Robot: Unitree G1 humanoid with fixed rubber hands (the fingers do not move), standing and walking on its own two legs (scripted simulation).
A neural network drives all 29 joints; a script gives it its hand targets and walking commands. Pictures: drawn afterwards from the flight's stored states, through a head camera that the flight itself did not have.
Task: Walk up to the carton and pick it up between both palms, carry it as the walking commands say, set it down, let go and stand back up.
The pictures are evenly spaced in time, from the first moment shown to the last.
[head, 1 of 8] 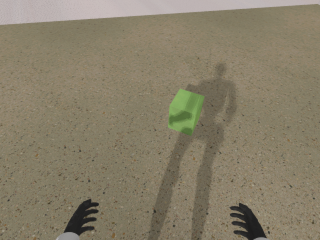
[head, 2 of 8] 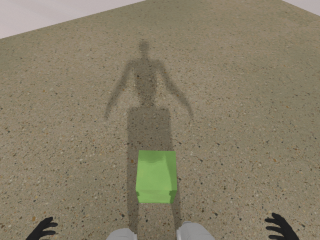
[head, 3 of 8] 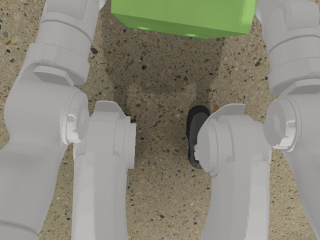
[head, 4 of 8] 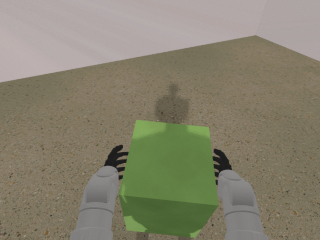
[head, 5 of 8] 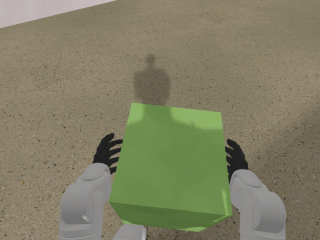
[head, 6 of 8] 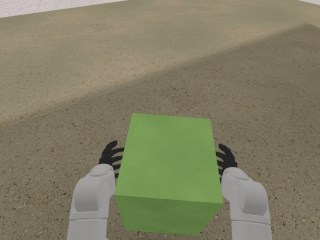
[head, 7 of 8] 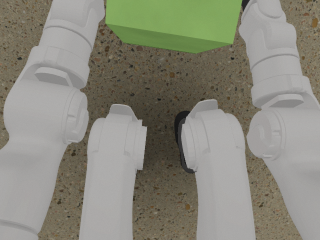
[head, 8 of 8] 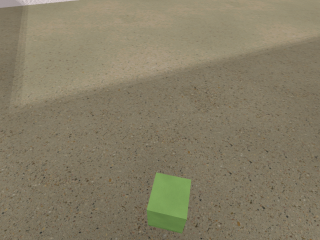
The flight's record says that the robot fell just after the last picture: no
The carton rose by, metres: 0.67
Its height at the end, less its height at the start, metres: +0.00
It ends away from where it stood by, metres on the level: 3.74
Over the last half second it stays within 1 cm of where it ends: yes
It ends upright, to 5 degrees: yes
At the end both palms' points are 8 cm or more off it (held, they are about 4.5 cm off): yes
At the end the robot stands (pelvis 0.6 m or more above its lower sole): yes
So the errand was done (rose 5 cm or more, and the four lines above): yes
